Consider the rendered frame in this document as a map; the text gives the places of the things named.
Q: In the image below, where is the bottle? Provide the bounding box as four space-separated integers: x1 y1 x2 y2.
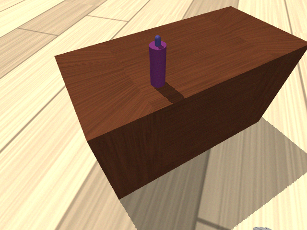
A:
149 35 166 88

